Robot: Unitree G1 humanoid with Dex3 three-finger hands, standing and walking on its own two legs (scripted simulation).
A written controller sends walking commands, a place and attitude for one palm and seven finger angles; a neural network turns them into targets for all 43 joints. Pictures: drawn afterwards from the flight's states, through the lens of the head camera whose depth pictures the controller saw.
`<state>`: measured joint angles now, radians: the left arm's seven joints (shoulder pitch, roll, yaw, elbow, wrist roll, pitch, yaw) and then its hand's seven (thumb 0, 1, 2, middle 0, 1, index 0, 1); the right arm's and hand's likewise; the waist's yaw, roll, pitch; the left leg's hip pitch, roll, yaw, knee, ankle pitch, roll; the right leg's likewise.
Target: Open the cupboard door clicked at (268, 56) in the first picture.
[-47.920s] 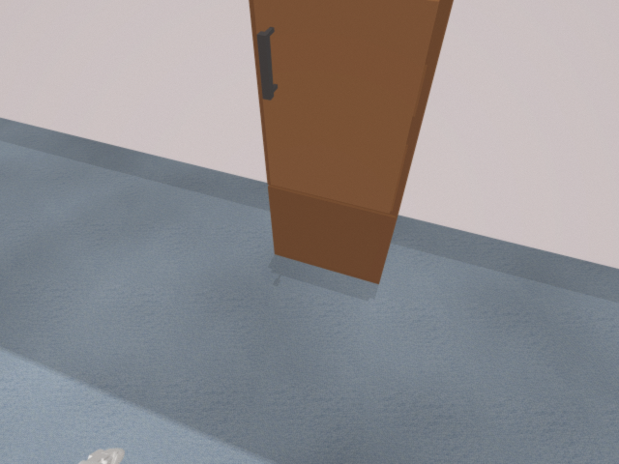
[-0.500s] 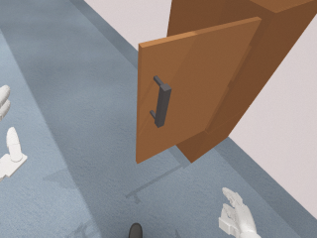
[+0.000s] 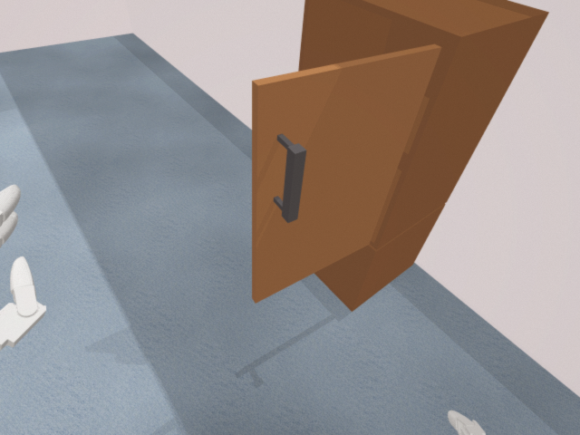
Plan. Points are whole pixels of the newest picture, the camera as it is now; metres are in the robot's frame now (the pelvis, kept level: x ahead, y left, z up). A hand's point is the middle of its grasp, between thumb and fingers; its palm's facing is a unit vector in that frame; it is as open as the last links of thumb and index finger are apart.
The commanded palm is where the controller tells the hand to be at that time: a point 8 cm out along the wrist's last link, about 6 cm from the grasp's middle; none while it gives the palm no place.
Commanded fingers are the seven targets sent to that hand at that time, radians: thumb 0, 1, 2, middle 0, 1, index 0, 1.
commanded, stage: stop stepping back and stand still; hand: left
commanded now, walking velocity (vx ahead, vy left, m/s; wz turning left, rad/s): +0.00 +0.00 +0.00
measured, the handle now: (286, 179) +0.51 +0.05 +0.08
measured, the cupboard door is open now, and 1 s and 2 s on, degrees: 85 85 85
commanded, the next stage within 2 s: let the arm hang, fingers relaxed in 0.40 s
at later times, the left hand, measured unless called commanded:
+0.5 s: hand (21, 334) +0.16 +0.27 +0.16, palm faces +0.43 -0.80 -0.43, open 7.4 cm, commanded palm none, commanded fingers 0.00 0.90 0.90 -0.20 -0.30 -0.20 -0.30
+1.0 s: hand out of the picture -0.14 +0.16 -0.16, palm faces +0.07 -0.99 -0.15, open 7.4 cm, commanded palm none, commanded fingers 0.00 0.90 0.90 -0.20 -0.30 -0.20 -0.30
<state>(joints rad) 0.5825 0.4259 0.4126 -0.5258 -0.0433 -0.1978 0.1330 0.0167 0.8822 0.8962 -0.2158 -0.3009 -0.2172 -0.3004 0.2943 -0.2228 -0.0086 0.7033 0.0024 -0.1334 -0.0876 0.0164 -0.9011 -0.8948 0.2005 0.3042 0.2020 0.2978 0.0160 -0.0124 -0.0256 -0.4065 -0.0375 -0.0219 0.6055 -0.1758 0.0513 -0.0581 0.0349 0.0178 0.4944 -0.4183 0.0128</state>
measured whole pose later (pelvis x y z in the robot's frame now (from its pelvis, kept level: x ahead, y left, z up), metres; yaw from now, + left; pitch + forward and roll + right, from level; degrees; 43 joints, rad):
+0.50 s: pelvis -0.04 +0.00 +0.01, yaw -1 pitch -2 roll -1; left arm 0.49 0.37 0.38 -0.39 -0.03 -0.17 0.14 0.02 0.88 0.90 -0.21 -0.30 -0.21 -0.30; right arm 0.22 -0.22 0.01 0.67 0.00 -0.15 -0.09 0.02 -0.90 -0.89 0.20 0.30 0.20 0.30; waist 0.02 0.01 0.02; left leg -0.28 -0.03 -0.03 0.47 -0.16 0.02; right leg -0.13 0.04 -0.01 0.45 -0.29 -0.02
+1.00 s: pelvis -0.06 +0.00 +0.01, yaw +3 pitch -1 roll -1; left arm 0.36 0.16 -0.01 1.18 0.01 0.03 0.00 0.01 0.90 0.90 -0.21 -0.30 -0.21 -0.30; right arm 0.26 -0.21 -0.01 1.13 -0.02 0.03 -0.03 0.01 -0.91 -0.89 0.20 0.30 0.20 0.30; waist 0.01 0.00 0.09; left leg -0.30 -0.04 -0.09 0.44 -0.11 0.02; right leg -0.14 0.03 -0.07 0.43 -0.26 -0.03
